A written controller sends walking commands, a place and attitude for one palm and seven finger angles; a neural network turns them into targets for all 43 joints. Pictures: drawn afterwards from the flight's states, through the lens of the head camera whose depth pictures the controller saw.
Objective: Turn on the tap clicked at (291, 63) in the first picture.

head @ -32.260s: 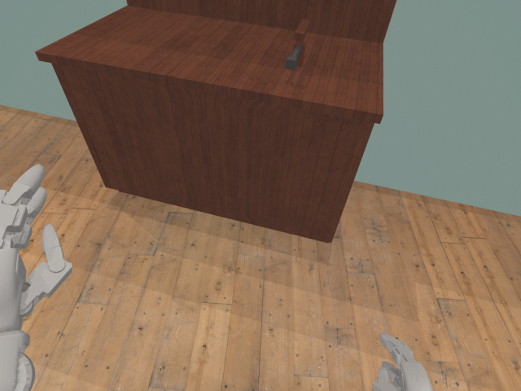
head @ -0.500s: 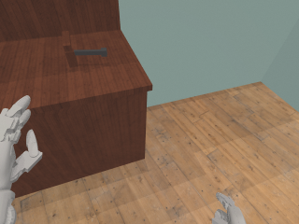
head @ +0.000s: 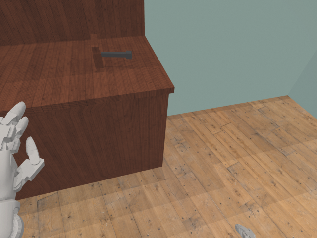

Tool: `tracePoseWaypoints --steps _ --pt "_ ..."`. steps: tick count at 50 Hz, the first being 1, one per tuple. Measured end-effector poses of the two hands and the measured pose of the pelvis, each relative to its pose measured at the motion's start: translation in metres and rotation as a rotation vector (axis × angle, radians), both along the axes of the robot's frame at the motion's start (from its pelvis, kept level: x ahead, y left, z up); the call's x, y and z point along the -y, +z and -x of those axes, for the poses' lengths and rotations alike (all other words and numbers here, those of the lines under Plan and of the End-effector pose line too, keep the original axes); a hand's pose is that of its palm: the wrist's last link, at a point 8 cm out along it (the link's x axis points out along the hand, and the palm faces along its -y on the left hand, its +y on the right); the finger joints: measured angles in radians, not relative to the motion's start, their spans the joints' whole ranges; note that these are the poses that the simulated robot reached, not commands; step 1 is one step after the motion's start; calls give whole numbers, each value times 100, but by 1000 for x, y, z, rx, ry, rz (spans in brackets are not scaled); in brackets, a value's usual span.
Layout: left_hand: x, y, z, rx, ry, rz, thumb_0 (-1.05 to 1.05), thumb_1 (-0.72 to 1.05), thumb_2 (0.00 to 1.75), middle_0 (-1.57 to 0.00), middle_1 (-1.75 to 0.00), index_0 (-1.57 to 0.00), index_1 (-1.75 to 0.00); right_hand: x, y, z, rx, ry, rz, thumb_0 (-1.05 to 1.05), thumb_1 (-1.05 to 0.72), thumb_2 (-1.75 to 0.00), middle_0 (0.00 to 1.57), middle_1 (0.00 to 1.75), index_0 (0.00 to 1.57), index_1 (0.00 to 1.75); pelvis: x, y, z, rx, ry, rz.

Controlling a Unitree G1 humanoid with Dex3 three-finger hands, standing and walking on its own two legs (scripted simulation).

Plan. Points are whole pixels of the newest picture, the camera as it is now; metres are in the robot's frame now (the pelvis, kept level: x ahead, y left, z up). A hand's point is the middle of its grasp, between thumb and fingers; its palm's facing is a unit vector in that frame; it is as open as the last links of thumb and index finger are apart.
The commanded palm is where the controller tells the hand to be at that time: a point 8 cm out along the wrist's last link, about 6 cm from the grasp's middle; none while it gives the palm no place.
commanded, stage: stop stepping back and stand still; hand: left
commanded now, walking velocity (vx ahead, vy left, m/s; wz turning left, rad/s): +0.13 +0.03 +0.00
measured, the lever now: (128, 54) +0.84 +0.21 +0.07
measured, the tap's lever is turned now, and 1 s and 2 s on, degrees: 76 76 76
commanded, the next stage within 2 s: stand and check the lever's angle in 0.12 s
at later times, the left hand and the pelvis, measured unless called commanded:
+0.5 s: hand (51, 144) +0.25 +0.25 +0.15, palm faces +0.40 -0.82 -0.41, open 7.4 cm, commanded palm +0.20 +0.29 +0.18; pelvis +0.04 +0.01 +0.00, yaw +0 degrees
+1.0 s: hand (44, 155) +0.23 +0.25 +0.15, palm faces +0.41 -0.84 -0.35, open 7.4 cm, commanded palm +0.18 +0.29 +0.18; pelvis +0.02 +0.01 +0.00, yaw +0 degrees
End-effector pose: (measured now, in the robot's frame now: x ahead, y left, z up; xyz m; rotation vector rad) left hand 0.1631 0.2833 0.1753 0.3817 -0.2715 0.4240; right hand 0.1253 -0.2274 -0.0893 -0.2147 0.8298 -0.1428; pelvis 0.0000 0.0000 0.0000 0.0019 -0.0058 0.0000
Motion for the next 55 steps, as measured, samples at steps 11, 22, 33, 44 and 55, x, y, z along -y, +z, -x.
tracePoseWaypoints --steps 11,22,33,44,55 --pt "-9 -9 -33 -37 -8 -50 1 89 90 -21 -31 -21 -30 -18 -2 -35 101 13 -31 1 -90 -89 20 30 20 30 -6 -12 -10 16 2 -26" --pt "2 6 -44 -62 -48 -91 1 89 90 -21 -31 -22 -30 -7 -4 -61 58 11 -39 1 -90 -89 20 30 20 30 -7 -5 -38 -16 11 3" --pt "3 -5 -58 -95 -39 -39 1 89 90 -21 -31 -21 -30 -3 16 -88 132 24 -7 1 -90 -90 20 30 20 30 -6 -1 -41 -11 7 6" --pt "-6 0 -36 -106 -19 -52 1 89 90 -22 -31 -22 -30 -7 19 -74 137 7 -23 1 -90 -90 20 30 20 30 -8 2 -29 -8 0 13" --pt "-9 -6 -16 -96 -16 3 1 89 90 -21 -31 -21 -30 -12 17 -40 93 24 7 1 -90 -90 20 30 20 30 -14 5 -7 11 5 17"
